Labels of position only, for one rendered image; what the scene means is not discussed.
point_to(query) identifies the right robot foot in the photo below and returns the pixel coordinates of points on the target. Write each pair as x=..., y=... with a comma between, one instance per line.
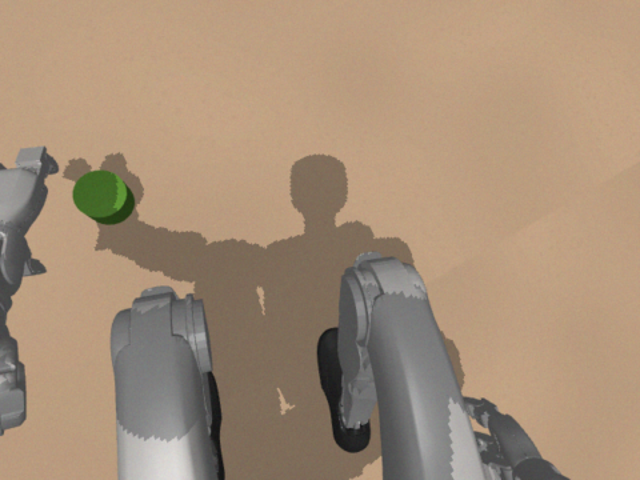
x=330, y=373

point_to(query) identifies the right robot hand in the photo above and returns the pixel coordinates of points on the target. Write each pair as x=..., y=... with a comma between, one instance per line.
x=508, y=444

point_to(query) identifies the tin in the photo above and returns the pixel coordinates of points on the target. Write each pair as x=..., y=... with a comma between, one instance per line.
x=104, y=197

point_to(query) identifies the left robot foot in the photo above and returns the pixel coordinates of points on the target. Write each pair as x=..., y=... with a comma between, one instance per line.
x=215, y=426

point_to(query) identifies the left robot hand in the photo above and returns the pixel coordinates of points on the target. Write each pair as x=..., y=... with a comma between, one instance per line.
x=23, y=195

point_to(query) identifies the left robot arm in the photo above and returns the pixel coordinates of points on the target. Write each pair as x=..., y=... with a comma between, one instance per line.
x=13, y=247

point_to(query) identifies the right robot arm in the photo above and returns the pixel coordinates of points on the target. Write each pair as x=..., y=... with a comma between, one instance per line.
x=536, y=469

